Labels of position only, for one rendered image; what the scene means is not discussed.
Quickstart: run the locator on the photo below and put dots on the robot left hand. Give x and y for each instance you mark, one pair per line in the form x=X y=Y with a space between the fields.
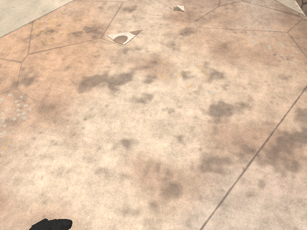
x=53 y=224

